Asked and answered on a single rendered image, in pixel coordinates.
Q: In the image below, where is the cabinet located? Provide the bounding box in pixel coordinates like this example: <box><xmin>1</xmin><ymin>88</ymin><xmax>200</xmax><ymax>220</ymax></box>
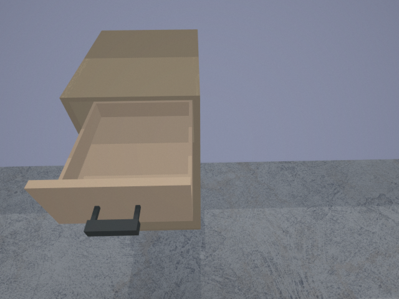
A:
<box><xmin>60</xmin><ymin>29</ymin><xmax>201</xmax><ymax>231</ymax></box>

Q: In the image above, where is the handle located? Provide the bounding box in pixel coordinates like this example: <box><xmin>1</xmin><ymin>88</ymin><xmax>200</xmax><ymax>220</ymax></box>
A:
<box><xmin>84</xmin><ymin>205</ymin><xmax>141</xmax><ymax>237</ymax></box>

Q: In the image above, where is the drawer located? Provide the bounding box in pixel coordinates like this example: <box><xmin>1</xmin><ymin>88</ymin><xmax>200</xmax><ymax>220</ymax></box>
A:
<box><xmin>24</xmin><ymin>100</ymin><xmax>193</xmax><ymax>224</ymax></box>

